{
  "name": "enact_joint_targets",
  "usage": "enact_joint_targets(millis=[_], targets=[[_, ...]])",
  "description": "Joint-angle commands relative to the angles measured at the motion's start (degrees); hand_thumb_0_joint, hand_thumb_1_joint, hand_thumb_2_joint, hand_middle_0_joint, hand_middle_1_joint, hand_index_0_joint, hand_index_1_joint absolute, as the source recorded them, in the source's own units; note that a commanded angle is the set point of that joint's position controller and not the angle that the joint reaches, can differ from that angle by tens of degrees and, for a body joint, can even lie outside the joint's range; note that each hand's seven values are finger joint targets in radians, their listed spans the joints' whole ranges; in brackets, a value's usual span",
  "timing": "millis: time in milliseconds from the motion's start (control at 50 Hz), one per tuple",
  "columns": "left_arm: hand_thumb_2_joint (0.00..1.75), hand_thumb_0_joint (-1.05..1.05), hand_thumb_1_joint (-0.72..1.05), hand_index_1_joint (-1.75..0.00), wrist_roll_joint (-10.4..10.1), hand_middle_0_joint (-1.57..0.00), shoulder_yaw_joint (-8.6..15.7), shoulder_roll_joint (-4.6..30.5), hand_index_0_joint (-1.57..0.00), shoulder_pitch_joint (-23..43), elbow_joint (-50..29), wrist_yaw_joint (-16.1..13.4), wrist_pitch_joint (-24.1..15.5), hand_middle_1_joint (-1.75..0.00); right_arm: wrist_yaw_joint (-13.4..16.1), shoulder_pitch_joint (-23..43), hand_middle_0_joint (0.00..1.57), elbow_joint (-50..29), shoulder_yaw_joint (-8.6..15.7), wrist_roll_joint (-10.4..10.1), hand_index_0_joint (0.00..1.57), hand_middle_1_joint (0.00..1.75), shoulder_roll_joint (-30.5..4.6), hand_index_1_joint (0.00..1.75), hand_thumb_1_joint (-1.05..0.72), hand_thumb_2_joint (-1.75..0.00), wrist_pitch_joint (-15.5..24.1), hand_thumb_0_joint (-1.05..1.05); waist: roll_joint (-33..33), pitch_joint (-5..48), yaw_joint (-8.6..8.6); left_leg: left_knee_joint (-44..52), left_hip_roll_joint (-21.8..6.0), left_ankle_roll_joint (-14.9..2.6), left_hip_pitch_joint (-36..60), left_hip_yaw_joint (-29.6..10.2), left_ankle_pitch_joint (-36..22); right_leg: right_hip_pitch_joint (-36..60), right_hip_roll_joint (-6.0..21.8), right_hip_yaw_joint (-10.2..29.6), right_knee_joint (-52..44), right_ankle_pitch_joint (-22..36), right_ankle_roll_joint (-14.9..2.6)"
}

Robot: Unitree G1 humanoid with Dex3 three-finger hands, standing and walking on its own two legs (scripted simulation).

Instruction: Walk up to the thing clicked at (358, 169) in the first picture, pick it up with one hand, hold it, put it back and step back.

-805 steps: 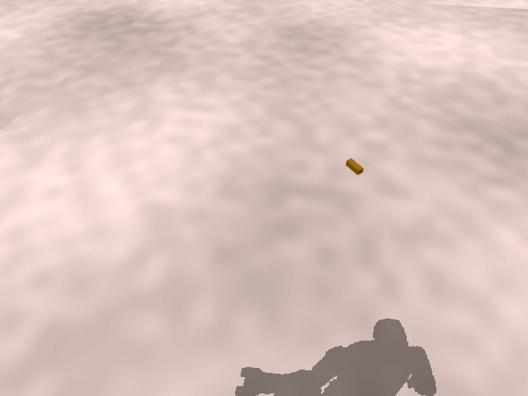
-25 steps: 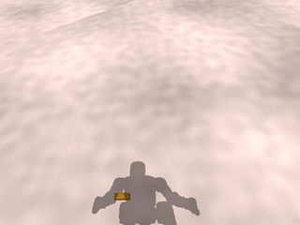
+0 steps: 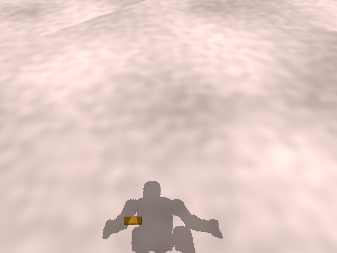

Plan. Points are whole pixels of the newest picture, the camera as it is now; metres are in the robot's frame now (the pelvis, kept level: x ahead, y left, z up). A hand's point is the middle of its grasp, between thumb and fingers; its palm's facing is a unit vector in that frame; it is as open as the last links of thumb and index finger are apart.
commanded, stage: stand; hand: left
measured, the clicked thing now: (133, 220) +0.43 +0.23 -0.77
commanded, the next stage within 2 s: none
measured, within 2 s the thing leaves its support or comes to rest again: neither
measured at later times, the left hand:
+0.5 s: hand out of the picture +0.08 +0.25 -0.15, palm faces -0.04 -0.94 -0.35, open 7.3 cm
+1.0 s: hand out of the picture +0.08 +0.25 -0.15, palm faces -0.04 -0.93 -0.35, open 7.4 cm
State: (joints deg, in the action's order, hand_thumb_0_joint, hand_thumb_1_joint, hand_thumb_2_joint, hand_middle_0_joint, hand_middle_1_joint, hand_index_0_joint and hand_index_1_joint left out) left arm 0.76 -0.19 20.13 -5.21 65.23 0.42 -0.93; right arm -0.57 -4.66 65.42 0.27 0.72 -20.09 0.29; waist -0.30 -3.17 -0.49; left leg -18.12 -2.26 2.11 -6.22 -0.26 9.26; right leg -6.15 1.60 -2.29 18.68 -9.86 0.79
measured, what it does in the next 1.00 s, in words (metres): stands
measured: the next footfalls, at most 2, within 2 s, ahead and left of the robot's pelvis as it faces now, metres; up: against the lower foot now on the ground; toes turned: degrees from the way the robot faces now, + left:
none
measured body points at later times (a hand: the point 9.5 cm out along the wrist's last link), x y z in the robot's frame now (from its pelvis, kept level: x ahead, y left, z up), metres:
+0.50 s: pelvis +0.00 +0.00 +0.00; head +0.01 -0.01 +0.45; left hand +0.08 +0.30 -0.13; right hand +0.07 -0.30 -0.14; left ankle +0.01 +0.14 -0.75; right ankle +0.01 -0.13 -0.75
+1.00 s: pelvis +0.01 +0.00 +0.00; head +0.01 -0.01 +0.45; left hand +0.08 +0.30 -0.13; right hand +0.08 -0.31 -0.14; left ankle +0.01 +0.14 -0.75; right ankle +0.01 -0.13 -0.75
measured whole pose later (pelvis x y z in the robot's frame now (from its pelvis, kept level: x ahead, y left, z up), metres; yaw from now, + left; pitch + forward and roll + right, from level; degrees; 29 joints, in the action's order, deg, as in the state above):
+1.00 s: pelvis +0.01 +0.00 +0.00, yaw +0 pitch -3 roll +0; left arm 0.7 -0.2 20.5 -6.3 64.4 0.5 -0.8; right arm -0.4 -6.4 64.8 -0.2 0.9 -20.1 0.4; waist -0.4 -3.2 -0.3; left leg -18.1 -2.7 2.5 -5.9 -0.1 9.7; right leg -6.2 1.2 -2.1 19.2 -10.5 0.4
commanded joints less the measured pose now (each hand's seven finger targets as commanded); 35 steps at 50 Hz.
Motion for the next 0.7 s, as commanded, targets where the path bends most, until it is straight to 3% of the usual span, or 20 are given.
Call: enact_joint_targets(millis=[0,60,120,220,380,580,680], targets=[[0.9,0.0,0.9,-0.3,-0.11,-0.2,2.71,13.12,-0.2,2.71,-3.68,-0.7,-0.97,-0.3,0.44,2.14,0.2,-3.46,2.33,-0.01,0.2,0.3,-11.85,0.3,-0.9,-0.9,1.14,0.0,0.49,5.02,0.02,2.4,-5.34,-2.24,0.67,-3.78,-4.47,-0.34,6.7,5.82,-4.01,2.99,-1.64],[0.9,0.0,0.9,-0.3,-0.26,-0.2,2.74,12.9,-0.2,2.25,-3.77,-0.66,-0.94,-0.3,0.64,2.36,0.2,-3.39,2.27,-0.11,0.2,0.3,-12.06,0.3,-0.9,-0.9,1.28,0.0,-0.2,4.96,0.35,2.45,-5.38,-2.06,0.71,-3.89,-6.15,0.0,6.36,5.48,-3.2,5.59,-1.62],[0.9,0.0,0.9,-0.3,-0.4,-0.2,2.52,12.39,-0.2,1.66,-3.47,-0.6,-0.81,-0.3,0.66,2.02,0.2,-3.15,2.13,-0.23,0.2,0.3,-12.12,0.3,-0.9,-0.9,1.19,0.0,0.32,4.28,0.44,2.59,-5.33,-1.96,0.57,-3.94,-4.8,-0.83,6.04,5.42,-3.58,3.55,-1.49],[0.9,0.0,0.9,-0.3,-0.38,-0.2,2.6,12.83,-0.2,1.75,-3.7,-0.64,-0.99,-0.3,0.65,0.76,0.2,-3.21,2.07,-0.11,0.2,0.3,-12.13,0.3,-0.9,-0.9,1.09,0.0,0.55,5.23,0.13,2.07,-5.39,-2.33,0.6,-3.69,-5.91,0.39,6.43,5.73,-3.29,6.01,-1.67],[0.9,0.0,0.9,-0.3,-0.29,-0.2,2.58,12.67,-0.2,1.44,-3.68,-0.58,-0.66,-0.3,0.75,0.88,0.2,-3.19,1.87,-0.13,0.2,0.3,-12.33,0.3,-0.9,-0.9,1.08,0.0,-0.22,3.99,0.42,2.66,-5.31,-2.13,-0.14,-3.73,-3.05,-0.86,6.21,5.86,-3.56,2.48,-1.71],[0.9,0.0,0.9,-0.3,-0.34,-0.2,2.53,12.8,-0.2,1.64,-4.17,-0.72,-1.01,-0.3,0.76,0.15,0.2,-3.56,1.92,-0.11,0.2,0.3,-12.38,0.3,-0.9,-0.9,1.12,0.0,0.27,5.48,0.15,1.8,-5.59,-2.42,0.86,-3.48,-7.56,0.92,6.58,5.7,-2.99,8.46,-1.68],[0.9,0.0,0.9,-0.3,-0.36,-0.2,2.64,12.99,-0.2,1.5,-4.0,-0.71,-0.84,-0.3,0.8,0.7,0.2,-3.69,1.7,-0.2,0.2,0.3,-12.16,0.3,-0.9,-0.9,1.12,0.0,0.46,4.05,0.42,2.41,-5.6,-2.17,0.67,-3.64,-6.33,-0.36,6.13,5.29,-3.16,6.05,-1.54]])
